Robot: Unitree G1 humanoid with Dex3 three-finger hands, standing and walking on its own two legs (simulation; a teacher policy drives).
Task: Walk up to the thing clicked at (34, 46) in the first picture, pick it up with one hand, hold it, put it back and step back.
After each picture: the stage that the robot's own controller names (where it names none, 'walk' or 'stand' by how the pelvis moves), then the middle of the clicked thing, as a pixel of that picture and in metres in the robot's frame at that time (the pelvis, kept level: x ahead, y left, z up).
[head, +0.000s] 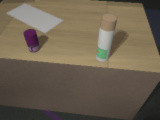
stand; (32, 41) +0.70 +0.28 -0.08
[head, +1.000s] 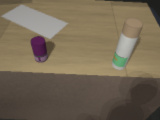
walk; (39, 49) +0.59 +0.19 -0.05
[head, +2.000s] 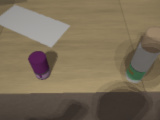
stand; (40, 65) +0.44 +0.19 -0.05
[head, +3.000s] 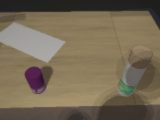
stand; (36, 80) +0.42 +0.21 -0.08
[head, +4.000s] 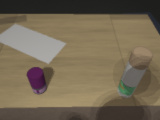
stand; (37, 81) +0.43 +0.21 -0.08
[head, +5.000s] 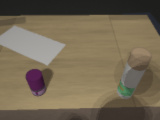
stand; (36, 83) +0.42 +0.21 -0.08
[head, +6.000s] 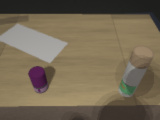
stand; (39, 80) +0.43 +0.21 -0.08
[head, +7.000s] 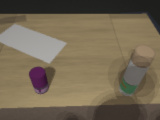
stand; (39, 80) +0.43 +0.20 -0.08
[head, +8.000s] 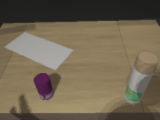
rise first; (44, 86) +0.42 +0.20 -0.08
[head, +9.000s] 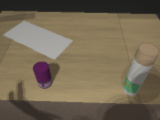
go down; (43, 75) +0.45 +0.20 -0.07
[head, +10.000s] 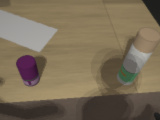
go down; (29, 71) +0.43 +0.19 -0.02
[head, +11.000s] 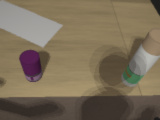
close in; (31, 66) +0.43 +0.18 -0.01
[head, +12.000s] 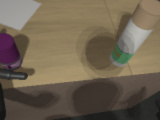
close; (7, 53) +0.45 +0.20 +0.03
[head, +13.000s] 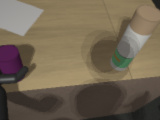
lift; (11, 64) +0.41 +0.20 +0.03
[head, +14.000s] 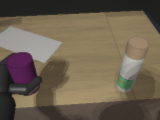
lift; (24, 74) +0.32 +0.17 +0.14
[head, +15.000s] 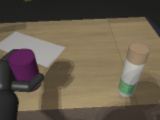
hold; (26, 71) +0.32 +0.17 +0.16
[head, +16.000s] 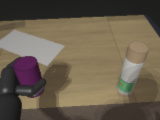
hold; (30, 77) +0.33 +0.17 +0.12
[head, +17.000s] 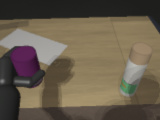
hold; (28, 67) +0.33 +0.17 +0.15
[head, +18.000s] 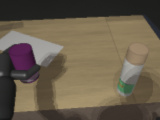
crouch; (25, 63) +0.38 +0.18 +0.13
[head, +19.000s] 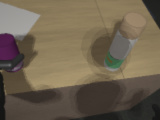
lower; (8, 53) +0.45 +0.20 +0.03
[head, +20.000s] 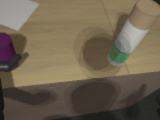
lower; (4, 53) +0.45 +0.21 +0.03
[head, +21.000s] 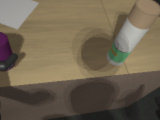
lower; (0, 52) +0.45 +0.21 +0.03
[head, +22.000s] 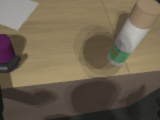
lower; (3, 54) +0.44 +0.21 +0.02
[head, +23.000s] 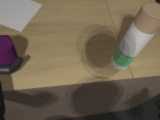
loosen; (5, 56) +0.44 +0.21 +0.02
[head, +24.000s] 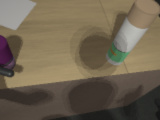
withdraw; (0, 54) +0.44 +0.21 +0.02
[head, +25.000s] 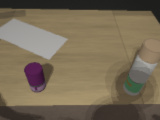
sink last; (35, 77) +0.42 +0.20 -0.03
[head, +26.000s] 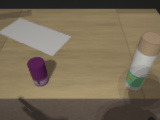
stand; (38, 72) +0.44 +0.20 -0.02
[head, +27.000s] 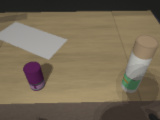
stand; (35, 76) +0.43 +0.21 -0.03
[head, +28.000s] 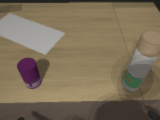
stand; (30, 73) +0.42 +0.21 -0.01
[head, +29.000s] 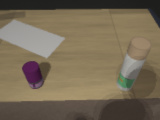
stand; (33, 75) +0.44 +0.23 -0.06
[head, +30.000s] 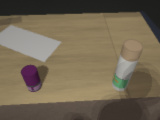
stand; (32, 78) +0.45 +0.23 -0.08
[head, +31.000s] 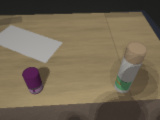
stand; (33, 81) +0.43 +0.22 -0.08
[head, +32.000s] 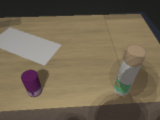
walk; (32, 83) +0.42 +0.22 -0.08
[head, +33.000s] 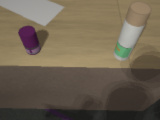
walk; (30, 41) +0.54 +0.25 -0.04
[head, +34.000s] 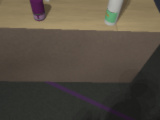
walk; (38, 8) +0.79 +0.25 -0.06
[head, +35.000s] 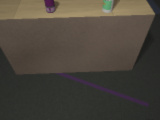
stand; (49, 3) +1.03 +0.27 -0.06
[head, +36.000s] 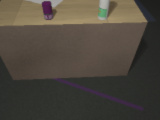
stand; (47, 10) +1.04 +0.24 -0.08
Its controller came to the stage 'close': yes
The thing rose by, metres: 0.22
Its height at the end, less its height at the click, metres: +0.00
